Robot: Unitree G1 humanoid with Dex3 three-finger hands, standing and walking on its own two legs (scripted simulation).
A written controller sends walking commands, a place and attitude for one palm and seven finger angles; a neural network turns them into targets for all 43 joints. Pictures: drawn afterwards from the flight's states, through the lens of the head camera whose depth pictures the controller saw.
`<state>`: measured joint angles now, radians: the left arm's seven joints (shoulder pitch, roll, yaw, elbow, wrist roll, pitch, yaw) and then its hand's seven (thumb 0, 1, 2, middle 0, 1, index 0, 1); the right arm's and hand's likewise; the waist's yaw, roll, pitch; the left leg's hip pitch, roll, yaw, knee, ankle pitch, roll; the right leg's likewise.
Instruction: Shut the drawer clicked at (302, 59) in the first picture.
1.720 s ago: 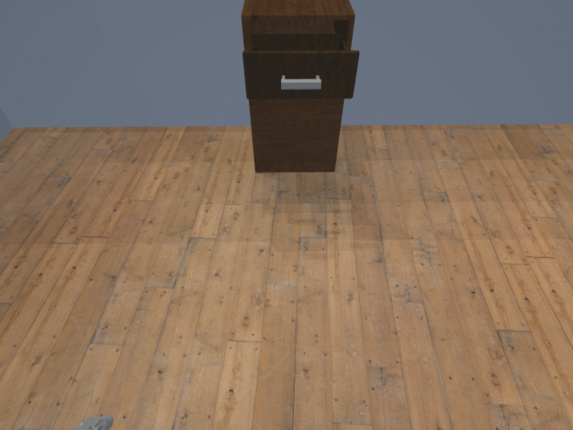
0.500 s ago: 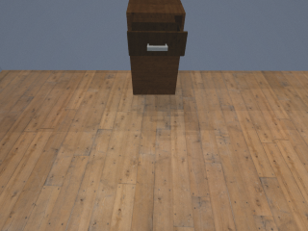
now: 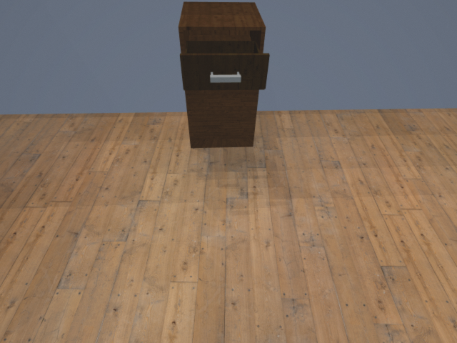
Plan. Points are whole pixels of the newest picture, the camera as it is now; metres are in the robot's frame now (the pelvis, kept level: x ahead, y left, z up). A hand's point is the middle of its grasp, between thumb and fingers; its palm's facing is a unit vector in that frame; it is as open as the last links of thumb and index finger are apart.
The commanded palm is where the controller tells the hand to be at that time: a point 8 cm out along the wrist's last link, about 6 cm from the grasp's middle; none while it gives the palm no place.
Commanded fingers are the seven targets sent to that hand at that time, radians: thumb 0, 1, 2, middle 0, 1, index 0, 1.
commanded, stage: walk to a spot facing it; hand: left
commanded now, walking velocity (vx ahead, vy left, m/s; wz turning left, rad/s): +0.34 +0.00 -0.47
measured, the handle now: (225, 76) +1.18 +0.11 -0.09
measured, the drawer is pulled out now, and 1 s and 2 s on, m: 0.29 0.29 0.29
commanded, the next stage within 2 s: turn to face it in 1.44 s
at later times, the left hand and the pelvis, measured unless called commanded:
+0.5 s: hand out of the picture +0.07 +0.15 -0.17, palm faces -0.06 -0.99 -0.15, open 7.4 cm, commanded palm none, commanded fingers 0.00 0.90 0.90 -0.20 -0.30 -0.20 -0.30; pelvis +0.14 -0.01 +0.00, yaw -11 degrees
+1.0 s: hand (201, 207) +0.50 +0.12 -0.15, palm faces -0.37 -0.90 -0.21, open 7.4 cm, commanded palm none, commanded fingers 0.00 0.90 0.90 -0.20 -0.30 -0.20 -0.30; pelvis +0.33 -0.02 +0.00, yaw -24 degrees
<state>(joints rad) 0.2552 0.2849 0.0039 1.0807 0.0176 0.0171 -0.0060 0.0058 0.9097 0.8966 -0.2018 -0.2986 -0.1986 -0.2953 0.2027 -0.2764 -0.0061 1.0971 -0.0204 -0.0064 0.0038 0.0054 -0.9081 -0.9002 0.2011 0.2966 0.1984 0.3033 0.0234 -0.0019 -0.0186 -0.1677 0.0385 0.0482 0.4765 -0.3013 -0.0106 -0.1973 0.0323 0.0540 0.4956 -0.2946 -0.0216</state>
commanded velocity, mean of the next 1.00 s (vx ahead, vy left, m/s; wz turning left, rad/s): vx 0.36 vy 0.00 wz -0.34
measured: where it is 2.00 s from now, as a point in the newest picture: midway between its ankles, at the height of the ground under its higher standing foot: (274, 271)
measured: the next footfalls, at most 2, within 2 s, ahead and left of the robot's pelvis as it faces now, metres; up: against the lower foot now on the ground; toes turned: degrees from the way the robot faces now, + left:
left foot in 0.60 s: +0.37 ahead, +0.09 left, +0.00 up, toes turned -6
right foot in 1.10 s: +0.44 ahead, -0.20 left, +0.00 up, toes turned -33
